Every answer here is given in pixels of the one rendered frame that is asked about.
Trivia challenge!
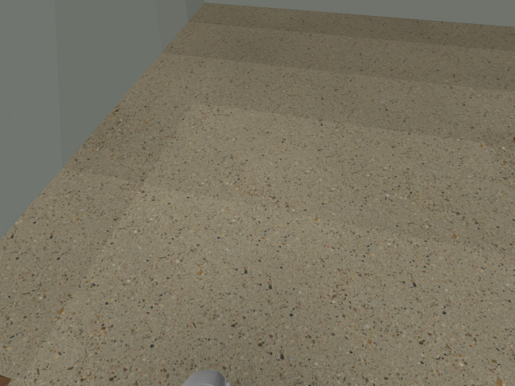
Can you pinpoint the robot left thigh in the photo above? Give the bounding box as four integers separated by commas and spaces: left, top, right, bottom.
181, 370, 231, 386

